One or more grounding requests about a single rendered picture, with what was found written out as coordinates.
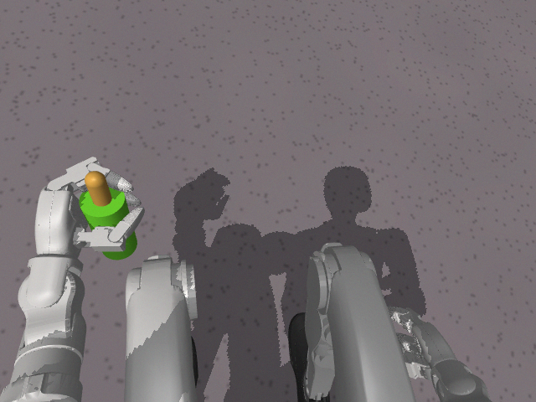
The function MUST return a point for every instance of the right robot foot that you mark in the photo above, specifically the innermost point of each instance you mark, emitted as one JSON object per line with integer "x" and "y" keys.
{"x": 298, "y": 348}

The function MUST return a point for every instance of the right robot hand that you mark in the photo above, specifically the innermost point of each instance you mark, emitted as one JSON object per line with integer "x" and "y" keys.
{"x": 425, "y": 349}

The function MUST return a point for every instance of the right robot arm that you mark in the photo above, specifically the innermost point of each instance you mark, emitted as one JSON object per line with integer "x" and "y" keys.
{"x": 453, "y": 381}

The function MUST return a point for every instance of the left robot arm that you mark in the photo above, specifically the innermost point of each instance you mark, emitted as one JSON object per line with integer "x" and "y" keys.
{"x": 47, "y": 366}

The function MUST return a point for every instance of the left robot hand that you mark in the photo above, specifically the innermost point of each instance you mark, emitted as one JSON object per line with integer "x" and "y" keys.
{"x": 60, "y": 225}

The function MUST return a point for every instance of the bottle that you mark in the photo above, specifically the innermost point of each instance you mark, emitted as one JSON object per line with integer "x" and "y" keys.
{"x": 104, "y": 206}

